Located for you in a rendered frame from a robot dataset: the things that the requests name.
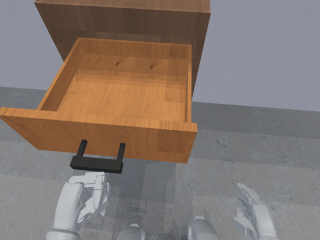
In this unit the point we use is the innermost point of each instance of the right robot hand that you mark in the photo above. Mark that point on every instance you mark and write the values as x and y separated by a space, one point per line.
258 221

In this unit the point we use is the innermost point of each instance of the handle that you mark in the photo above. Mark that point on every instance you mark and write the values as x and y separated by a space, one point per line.
79 162

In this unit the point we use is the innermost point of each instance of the drawer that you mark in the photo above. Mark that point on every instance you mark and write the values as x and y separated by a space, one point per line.
110 92

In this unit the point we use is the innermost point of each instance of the robot left forearm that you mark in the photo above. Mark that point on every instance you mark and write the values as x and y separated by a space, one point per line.
60 234

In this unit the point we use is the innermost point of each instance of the left robot hand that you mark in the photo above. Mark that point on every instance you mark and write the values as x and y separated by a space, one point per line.
92 190

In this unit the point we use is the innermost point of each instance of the cabinet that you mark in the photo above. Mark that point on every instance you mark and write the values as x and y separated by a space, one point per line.
159 21

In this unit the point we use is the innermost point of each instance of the robot right thigh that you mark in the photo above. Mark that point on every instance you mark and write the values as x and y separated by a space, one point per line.
200 229

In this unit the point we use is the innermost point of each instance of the robot right shin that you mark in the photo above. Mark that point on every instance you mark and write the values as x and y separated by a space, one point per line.
199 217

